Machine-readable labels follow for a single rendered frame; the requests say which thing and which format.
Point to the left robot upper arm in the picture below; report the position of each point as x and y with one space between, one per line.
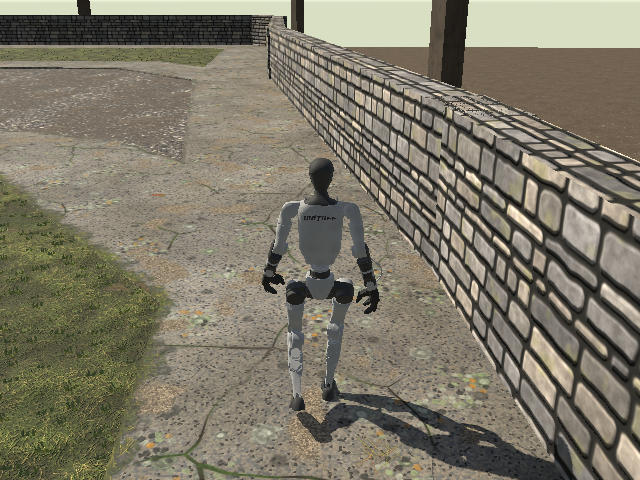
289 210

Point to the left robot hand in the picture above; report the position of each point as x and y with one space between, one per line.
275 280

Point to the right robot upper arm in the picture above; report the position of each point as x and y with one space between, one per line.
352 212

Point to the robot head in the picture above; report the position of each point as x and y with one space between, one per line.
321 173

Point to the robot left forearm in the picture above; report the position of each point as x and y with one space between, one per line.
272 262

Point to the robot right forearm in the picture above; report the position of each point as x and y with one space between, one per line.
366 269

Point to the left robot foot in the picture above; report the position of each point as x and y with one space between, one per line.
297 404

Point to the right robot hand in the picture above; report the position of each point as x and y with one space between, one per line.
373 299

